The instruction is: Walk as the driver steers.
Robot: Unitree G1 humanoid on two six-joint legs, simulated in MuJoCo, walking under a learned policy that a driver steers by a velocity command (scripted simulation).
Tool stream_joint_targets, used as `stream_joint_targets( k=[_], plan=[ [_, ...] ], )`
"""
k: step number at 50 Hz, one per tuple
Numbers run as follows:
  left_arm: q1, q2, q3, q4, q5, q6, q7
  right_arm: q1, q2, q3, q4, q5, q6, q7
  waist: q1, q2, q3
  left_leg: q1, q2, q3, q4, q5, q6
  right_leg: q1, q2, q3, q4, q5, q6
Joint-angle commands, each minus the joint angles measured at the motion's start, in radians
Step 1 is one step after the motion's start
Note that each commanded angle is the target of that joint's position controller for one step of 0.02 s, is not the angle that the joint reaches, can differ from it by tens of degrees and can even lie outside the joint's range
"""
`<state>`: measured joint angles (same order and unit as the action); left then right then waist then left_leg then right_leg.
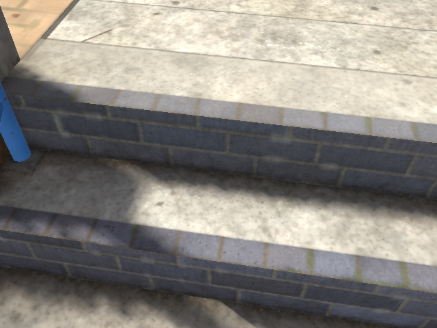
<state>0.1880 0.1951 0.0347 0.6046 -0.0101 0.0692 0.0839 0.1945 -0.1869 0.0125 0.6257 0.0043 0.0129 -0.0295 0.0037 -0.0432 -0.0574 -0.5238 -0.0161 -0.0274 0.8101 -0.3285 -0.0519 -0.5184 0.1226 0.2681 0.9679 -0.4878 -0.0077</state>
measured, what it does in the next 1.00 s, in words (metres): climbs: right foot, then left foot 0.19 m higher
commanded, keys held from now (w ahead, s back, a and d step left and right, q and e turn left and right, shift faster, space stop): e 0.04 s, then w+e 0.38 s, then w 0.20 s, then w+q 0.38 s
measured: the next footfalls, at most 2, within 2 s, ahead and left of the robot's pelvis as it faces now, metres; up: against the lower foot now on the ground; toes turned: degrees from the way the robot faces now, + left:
right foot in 0.50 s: +0.09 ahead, -0.15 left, +0.00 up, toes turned -21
left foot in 0.88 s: +0.35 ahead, -0.09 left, +0.19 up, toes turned -15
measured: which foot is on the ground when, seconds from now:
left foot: down 0.00-0.50, up 0.52-0.86, down 0.88-1.00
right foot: up 0.00-0.48, down 0.50-0.92, up 0.94-1.00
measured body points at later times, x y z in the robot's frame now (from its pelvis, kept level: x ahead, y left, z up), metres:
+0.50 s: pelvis +0.08 -0.05 +0.03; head +0.04 -0.05 +0.48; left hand +0.29 +0.13 -0.06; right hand +0.08 -0.33 -0.09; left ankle +0.06 +0.13 -0.69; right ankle +0.05 -0.14 -0.69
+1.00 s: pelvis +0.27 -0.13 +0.16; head +0.24 -0.14 +0.61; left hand +0.41 +0.08 +0.04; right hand +0.35 -0.39 +0.04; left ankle +0.32 -0.07 -0.50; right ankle +0.12 -0.21 -0.38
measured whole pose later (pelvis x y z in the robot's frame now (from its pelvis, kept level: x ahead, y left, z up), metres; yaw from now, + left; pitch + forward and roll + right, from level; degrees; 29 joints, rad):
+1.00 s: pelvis +0.27 -0.13 +0.16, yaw -13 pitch +2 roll +2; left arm 0.32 0.21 -0.02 0.88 0.03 -0.09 -0.05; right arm 0.19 -0.23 0.02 0.78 -0.05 -0.02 0.03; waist -0.03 0.00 -0.13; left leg -0.60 -0.13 0.09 1.05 -0.50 0.13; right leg -0.53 0.04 0.07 1.65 0.01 -0.14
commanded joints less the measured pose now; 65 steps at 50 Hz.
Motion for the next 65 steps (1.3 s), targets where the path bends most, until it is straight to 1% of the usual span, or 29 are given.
stream_joint_targets(
  k=[1,3,5,14,19,22,24,25,26,27,28,30,33,36,39,42,43,44,45,46,47,48,50,52,54,58,62,63,65],
  plan=[
    [0.044,0.078,0.032,-0.043,-0.028,-0.066,-0.046,0.044,-0.156,-0.048,-0.146,-0.095,-0.025,-0.027,-0.016,0.284,-0.099,0.368,0.470,-0.748,-0.493,0.238,0.313,-0.327,-0.006,-0.051,0.544,-0.124,0.085],
    [0.004,0.082,0.025,-0.040,-0.010,-0.035,-0.049,-0.031,-0.089,-0.027,-0.157,-0.058,-0.011,-0.048,0.008,0.153,-0.026,0.270,0.326,-0.458,-0.422,-0.092,0.245,-0.355,-0.079,-0.104,0.751,0.041,0.106],
    [-0.045,0.054,0.001,-0.095,0.007,-0.037,-0.051,0.026,-0.119,-0.033,-0.111,-0.031,-0.001,-0.070,0.003,0.189,0.033,0.245,0.225,-0.299,-0.432,-0.266,0.225,-0.428,-0.088,-0.153,0.708,0.192,0.117],
    [-0.108,0.035,-0.039,-0.091,0.003,-0.076,-0.060,0.178,-0.168,-0.076,-0.037,-0.036,-0.056,-0.060,-0.063,0.193,0.057,0.330,0.353,-0.265,-0.565,-0.394,0.294,-0.558,-0.177,-0.200,0.595,0.286,0.102],
    [-0.028,0.048,-0.041,-0.043,0.003,-0.070,-0.072,-0.001,-0.205,-0.074,-0.014,-0.018,-0.082,-0.016,0.022,0.192,0.019,0.068,0.297,0.065,-0.613,-0.136,0.228,-0.022,-0.186,-0.351,0.200,0.269,-0.005],
    [0.041,0.068,-0.022,-0.028,0.004,-0.051,-0.088,0.027,-0.232,-0.086,0.034,-0.006,-0.074,-0.002,0.034,0.205,0.060,0.159,0.358,0.072,-0.593,-0.170,0.246,0.110,-0.197,-0.388,-0.113,0.109,-0.081],
    [0.196,0.114,0.015,0.061,0.016,-0.059,-0.098,0.052,-0.156,-0.059,0.072,-0.001,-0.056,0.017,0.067,0.069,0.064,0.185,0.265,0.147,-0.279,0.090,0.215,0.295,-0.095,-0.421,-0.461,0.151,-0.134],
    [0.317,0.141,0.033,0.109,0.022,-0.066,-0.107,0.007,-0.119,-0.040,0.052,-0.007,-0.069,0.031,0.121,-0.040,0.046,0.017,0.225,0.190,0.061,0.179,0.181,0.471,-0.144,-0.285,-0.504,0.306,-0.146],
    [0.374,0.247,0.043,0.114,0.020,-0.068,-0.107,-0.017,-0.012,-0.005,0.003,-0.020,-0.094,0.052,0.065,-0.299,0.013,-0.316,0.097,0.187,0.544,-0.095,0.101,0.598,-0.338,0.081,-0.479,0.779,-0.152],
    [0.487,0.284,0.059,0.104,0.010,-0.079,-0.099,0.102,-0.041,-0.014,0.051,0.024,-0.122,0.068,0.102,-0.309,-0.228,-0.470,0.027,-0.006,0.830,-0.072,0.043,0.788,-0.532,0.543,-0.725,0.398,-0.300],
    [0.434,0.258,0.056,0.109,0.023,-0.086,-0.098,-0.023,-0.050,-0.020,0.022,0.051,-0.138,0.077,0.112,-0.132,-0.087,-0.671,0.053,-0.083,1.042,-0.005,0.032,0.736,-0.542,0.598,-0.804,-0.058,-0.317],
    [0.333,0.138,0.015,0.148,0.045,-0.081,-0.105,-0.225,0.029,0.023,-0.044,0.045,-0.148,0.070,0.093,-0.040,0.130,-0.931,0.085,-0.042,1.413,0.117,0.062,0.572,-0.488,0.365,-0.749,-0.036,-0.245],
    [0.342,-0.042,-0.045,0.260,0.067,-0.093,-0.113,-0.143,0.109,0.062,-0.060,0.049,-0.145,0.080,0.009,-0.014,0.148,-1.049,0.044,-0.131,1.687,0.155,0.129,0.443,-0.413,0.058,-0.653,0.244,-0.148],
    [0.223,-0.040,-0.066,0.300,0.078,-0.092,-0.115,-0.192,0.156,0.108,-0.123,0.060,-0.120,0.086,-0.084,-0.012,0.192,-1.053,-0.006,-0.158,1.579,0.243,0.174,0.174,-0.362,-0.221,-0.713,0.317,-0.032],
    [0.284,0.001,-0.090,0.345,0.000,-0.131,-0.061,-0.440,0.113,0.140,-0.184,0.032,-0.078,0.072,-0.033,-0.060,0.121,-0.412,-0.025,0.247,1.004,0.361,0.131,-0.297,-0.271,-0.363,-1.032,0.431,-0.074],
    [0.404,0.240,-0.043,0.427,-0.015,-0.147,-0.044,-0.287,-0.016,0.078,-0.134,-0.013,-0.075,0.054,-0.138,-0.175,-0.252,0.019,-0.092,0.345,0.694,0.031,0.208,0.277,-0.317,-0.448,-0.804,2.039,-0.134],
    [0.354,0.316,-0.022,0.422,-0.004,-0.121,-0.022,-0.139,-0.052,0.055,-0.072,-0.022,-0.059,0.063,-0.196,-0.263,-0.257,-0.079,-0.105,0.320,0.564,-0.208,0.217,0.567,-0.383,-0.415,-0.645,2.333,-0.146],
    [0.310,0.293,-0.023,0.404,-0.002,-0.105,-0.009,-0.046,-0.100,0.034,-0.026,-0.012,-0.058,0.082,-0.202,-0.246,-0.234,-0.123,-0.119,0.257,0.349,-0.285,0.248,0.759,-0.434,-0.392,-0.472,2.395,-0.150],
    [0.245,0.286,-0.014,0.355,0.018,-0.105,-0.004,0.068,-0.135,0.015,0.031,-0.011,-0.054,0.101,-0.216,-0.177,-0.257,0.027,-0.100,0.070,0.150,-0.219,0.270,0.721,-0.438,-0.389,-0.262,2.277,-0.174],
    [0.202,0.222,-0.022,0.271,0.045,-0.137,-0.025,0.194,-0.242,-0.025,0.081,-0.057,-0.041,0.115,-0.214,0.131,-0.287,0.295,0.009,-0.321,0.007,-0.121,0.358,0.384,-0.327,-0.321,0.003,1.894,-0.176],
    [0.039,0.075,-0.041,0.202,0.052,-0.173,-0.082,0.200,-0.253,-0.038,0.109,-0.074,0.007,0.060,-0.193,0.426,-0.213,0.375,0.190,-0.927,-0.478,-0.308,0.527,-0.108,-0.002,-0.264,0.651,0.550,-0.084],
    [-0.034,0.007,-0.047,0.128,0.044,-0.219,-0.153,0.245,-0.075,0.014,0.212,-0.094,-0.004,0.036,-0.110,0.306,-0.126,0.294,0.205,-1.068,-0.606,-0.384,0.453,-0.331,-0.002,-0.060,1.125,0.424,-0.136],
    [-0.134,-0.121,-0.095,-0.003,0.044,-0.232,-0.195,0.183,0.052,0.035,0.279,-0.026,-0.041,0.058,0.020,0.074,0.128,0.135,0.165,-0.687,-0.440,-0.222,0.351,-0.638,-0.050,-0.075,1.365,0.336,-0.182],
    [0.003,-0.157,-0.125,0.012,0.048,-0.214,-0.182,0.086,0.122,0.045,0.298,-0.026,-0.050,0.077,0.120,-0.015,0.131,0.093,0.070,-0.388,-0.392,-0.069,0.246,-0.690,-0.111,-0.125,1.378,0.338,-0.177],
    [0.040,-0.107,-0.135,0.022,0.038,-0.206,-0.169,0.018,0.098,0.039,0.276,-0.030,-0.039,0.088,0.161,-0.057,0.143,-0.026,0.058,-0.234,-0.397,0.071,0.221,-0.676,-0.163,-0.191,1.245,0.393,-0.126],
    [-0.232,-0.171,-0.187,-0.100,0.047,-0.206,-0.121,0.211,0.003,0.025,0.351,-0.033,-0.065,0.079,0.048,0.127,0.121,-0.001,0.083,-0.344,-0.513,0.037,0.289,-0.863,-0.185,-0.332,1.391,0.361,-0.062],
    [-0.522,-0.156,-0.204,-0.241,0.047,-0.232,-0.097,0.416,-0.038,-0.007,0.355,0.014,-0.040,0.023,-0.096,0.116,0.050,0.243,0.151,-0.459,-0.611,0.074,0.304,-0.896,-0.252,-0.344,0.869,0.306,0.007],
    [-0.611,-0.184,-0.225,-0.283,0.070,-0.228,-0.100,0.397,-0.079,-0.031,0.329,0.040,-0.034,-0.005,-0.093,0.133,0.005,0.118,0.175,-0.416,-0.769,0.193,0.320,-0.606,-0.252,-0.402,0.603,0.154,-0.004],
    [-0.393,-0.122,-0.142,-0.221,0.040,-0.209,-0.083,0.383,-0.110,-0.043,0.334,0.006,-0.057,-0.008,0.037,0.255,-0.256,0.130,0.160,-0.297,-0.660,1.090,0.299,0.073,-0.113,-0.492,0.402,0.012,-0.033]
  ],
)
Over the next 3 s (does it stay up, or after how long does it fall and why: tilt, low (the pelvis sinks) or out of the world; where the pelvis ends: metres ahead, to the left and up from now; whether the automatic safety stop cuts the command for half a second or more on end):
stays up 1.38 -0.01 0.60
